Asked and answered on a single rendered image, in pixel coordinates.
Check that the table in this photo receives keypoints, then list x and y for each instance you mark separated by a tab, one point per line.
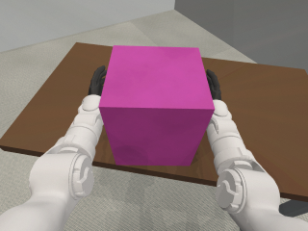
268	104

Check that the robot left forearm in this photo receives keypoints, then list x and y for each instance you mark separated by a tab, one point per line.
84	132

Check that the left robot hand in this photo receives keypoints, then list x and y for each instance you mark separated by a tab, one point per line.
96	82

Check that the robot right forearm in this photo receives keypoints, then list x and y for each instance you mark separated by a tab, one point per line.
226	142

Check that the right robot hand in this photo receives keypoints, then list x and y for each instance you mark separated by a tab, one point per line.
213	83

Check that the left robot upper arm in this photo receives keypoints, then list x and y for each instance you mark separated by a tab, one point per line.
57	183

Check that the right robot upper arm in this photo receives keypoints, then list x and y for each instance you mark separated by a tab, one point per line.
252	199

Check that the carton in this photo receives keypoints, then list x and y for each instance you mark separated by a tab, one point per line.
156	105

